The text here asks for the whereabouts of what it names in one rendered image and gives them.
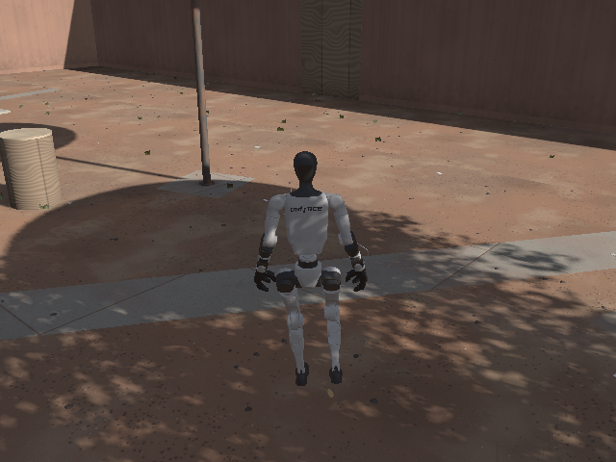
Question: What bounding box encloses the robot right thigh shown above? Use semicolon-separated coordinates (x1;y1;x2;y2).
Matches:
321;267;341;321

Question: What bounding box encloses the right robot forearm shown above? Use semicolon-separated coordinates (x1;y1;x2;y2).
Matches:
345;231;365;271

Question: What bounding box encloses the robot left upper arm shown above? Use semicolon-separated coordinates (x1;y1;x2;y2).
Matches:
263;193;286;247

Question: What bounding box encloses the left robot hand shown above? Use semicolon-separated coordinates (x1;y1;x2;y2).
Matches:
254;270;276;292

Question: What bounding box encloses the robot left shin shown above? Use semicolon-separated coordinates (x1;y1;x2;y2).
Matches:
287;314;305;373

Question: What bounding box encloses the left robot forearm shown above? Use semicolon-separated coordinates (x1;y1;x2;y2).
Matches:
256;233;273;273

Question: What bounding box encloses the robot right upper arm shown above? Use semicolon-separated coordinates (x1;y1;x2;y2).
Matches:
326;192;353;246

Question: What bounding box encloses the right robot hand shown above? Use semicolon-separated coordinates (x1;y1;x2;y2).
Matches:
346;269;368;292

